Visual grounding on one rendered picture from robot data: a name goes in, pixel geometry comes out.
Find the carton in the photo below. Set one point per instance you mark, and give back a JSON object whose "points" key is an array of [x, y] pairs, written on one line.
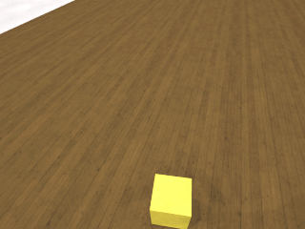
{"points": [[171, 203]]}

